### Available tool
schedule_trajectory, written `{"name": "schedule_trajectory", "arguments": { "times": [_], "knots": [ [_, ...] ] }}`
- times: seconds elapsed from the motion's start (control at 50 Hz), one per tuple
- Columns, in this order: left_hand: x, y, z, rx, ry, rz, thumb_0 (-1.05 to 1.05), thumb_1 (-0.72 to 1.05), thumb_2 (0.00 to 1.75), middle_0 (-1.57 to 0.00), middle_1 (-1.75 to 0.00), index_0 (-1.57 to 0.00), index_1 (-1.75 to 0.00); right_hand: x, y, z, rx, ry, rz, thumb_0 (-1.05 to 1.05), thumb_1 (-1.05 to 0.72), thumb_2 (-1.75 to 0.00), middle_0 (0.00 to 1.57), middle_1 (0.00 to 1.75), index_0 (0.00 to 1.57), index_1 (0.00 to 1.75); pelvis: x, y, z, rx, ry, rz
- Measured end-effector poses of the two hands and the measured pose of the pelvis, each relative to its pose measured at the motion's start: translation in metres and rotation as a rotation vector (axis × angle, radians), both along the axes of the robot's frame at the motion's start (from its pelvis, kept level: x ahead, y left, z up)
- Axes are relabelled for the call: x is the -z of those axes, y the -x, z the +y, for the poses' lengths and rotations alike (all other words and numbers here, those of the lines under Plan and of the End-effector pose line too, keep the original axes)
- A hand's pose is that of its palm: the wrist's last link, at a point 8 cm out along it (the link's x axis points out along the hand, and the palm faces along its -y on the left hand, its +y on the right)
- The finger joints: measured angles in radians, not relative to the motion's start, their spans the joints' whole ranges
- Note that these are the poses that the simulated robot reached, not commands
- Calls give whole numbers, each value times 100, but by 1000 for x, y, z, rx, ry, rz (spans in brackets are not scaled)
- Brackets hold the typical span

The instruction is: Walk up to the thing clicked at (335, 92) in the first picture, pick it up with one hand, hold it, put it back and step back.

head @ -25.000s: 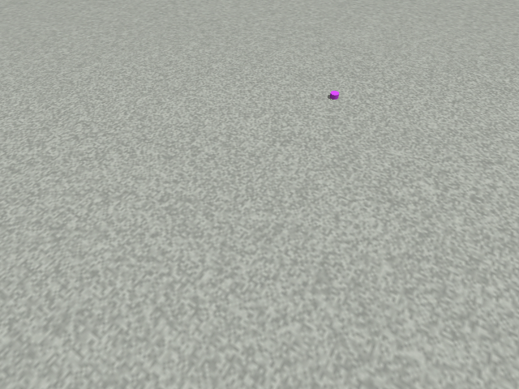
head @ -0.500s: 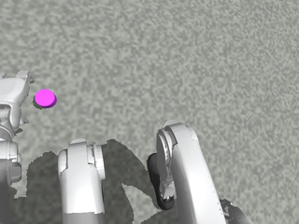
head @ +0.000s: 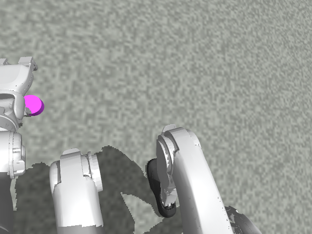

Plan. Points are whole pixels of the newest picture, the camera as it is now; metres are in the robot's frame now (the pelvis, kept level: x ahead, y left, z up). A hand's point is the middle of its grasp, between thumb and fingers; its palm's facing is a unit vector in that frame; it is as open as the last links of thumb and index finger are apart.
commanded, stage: approach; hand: left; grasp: from above
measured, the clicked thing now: (32, 105) +0.48 +0.26 -0.30
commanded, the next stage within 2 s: close in in 0.32 s
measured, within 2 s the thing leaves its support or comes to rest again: neither
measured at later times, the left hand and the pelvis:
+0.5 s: hand (10, 103) +0.46 +0.28 -0.18, palm faces -0.49 -0.07 -0.87, open 13.6 cm; pelvis +0.00 +0.00 +0.00, yaw +1 degrees
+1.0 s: hand (30, 105) +0.47 +0.25 -0.24, palm faces -0.47 -0.10 -0.88, open 13.9 cm; pelvis +0.00 +0.00 -0.01, yaw -2 degrees
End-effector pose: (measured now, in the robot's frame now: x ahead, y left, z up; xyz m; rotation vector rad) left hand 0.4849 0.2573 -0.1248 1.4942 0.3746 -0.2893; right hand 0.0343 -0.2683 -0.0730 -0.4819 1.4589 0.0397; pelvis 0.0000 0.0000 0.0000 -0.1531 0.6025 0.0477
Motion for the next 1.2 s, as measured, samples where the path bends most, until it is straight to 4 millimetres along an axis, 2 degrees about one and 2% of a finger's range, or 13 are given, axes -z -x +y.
{"name": "schedule_trajectory", "arguments": {
  "times": [0.08,0.14,0.2,0.26,0.4,0.52,0.62,0.7,0.98,1.1,1.2],
  "knots": [
    [1,-11,-17,-10,-5,-10,0,-34,86,-28,-83,-26,-83,-4,12,1,32,-4,15,0,-90,-89,20,30,20,30,-1,-1,0,6,2,9],
    [3,-12,-23,-30,-16,-4,0,-36,88,-27,-83,-25,-84,-4,22,3,57,-19,31,0,-90,-89,20,30,20,30,-1,-1,-1,10,-2,12],
    [5,-7,-21,-61,-24,17,0,-38,90,-26,-84,-23,-85,-1,29,5,78,-39,43,0,-90,-89,20,30,20,30,-2,-1,-1,12,-6,10],
    [5,1,-9,-89,-38,35,0,-40,91,-26,-84,-22,-86,3,32,6,89,-57,55,0,-90,-89,20,30,20,30,-2,0,-2,12,-12,4],
    [-2,17,23,-109,-42,80,0,-45,94,-23,-86,-20,-89,11,21,4,61,-57,54,0,-91,-89,20,30,21,30,-1,3,-2,0,-15,-6],
    [-1,21,20,-42,-5,92,0,-44,94,-22,-89,-19,-91,6,1,0,12,-21,17,0,-91,-90,20,30,21,30,-3,3,0,-6,-4,-15],
    [7,23,9,1,22,79,0,-43,93,-20,-92,-19,-91,-3,-11,-3,-26,15,-28,0,-91,-90,20,30,20,30,-2,4,1,-4,6,-22],
    [17,22,3,4,26,66,0,-43,92,-19,-92,-18,-92,-8,-11,-3,-50,27,-40,0,-91,-90,20,30,20,30,0,4,1,0,9,-29],
    [59,12,-2,-57,5,68,0,-46,96,-13,-96,-12,-95,-8,33,13,-36,-34,82,0,-90,-90,20,30,20,30,12,3,4,21,30,-44],
    [76,14,4,-80,22,87,0,-49,99,-11,-98,-10,-98,-9,41,20,-46,-56,117,0,-90,-90,20,30,20,30,14,1,5,27,45,-56],
    [83,15,8,-75,27,82,0,-49,101,-11,-101,-10,-101,-12,40,21,-70,-62,137,0,-91,-90,20,30,20,30,15,0,6,31,56,-63]
  ]
}}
